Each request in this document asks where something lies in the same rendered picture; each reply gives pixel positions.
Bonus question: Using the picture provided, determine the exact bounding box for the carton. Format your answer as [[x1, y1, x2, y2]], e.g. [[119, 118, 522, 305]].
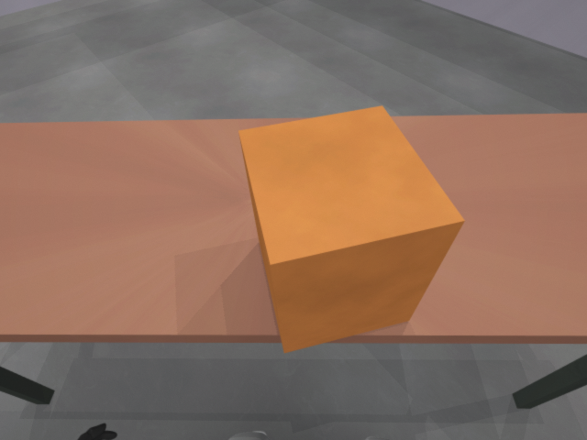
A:
[[238, 106, 465, 353]]

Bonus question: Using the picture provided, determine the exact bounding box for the table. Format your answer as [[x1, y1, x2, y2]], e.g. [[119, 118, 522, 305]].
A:
[[0, 113, 587, 409]]

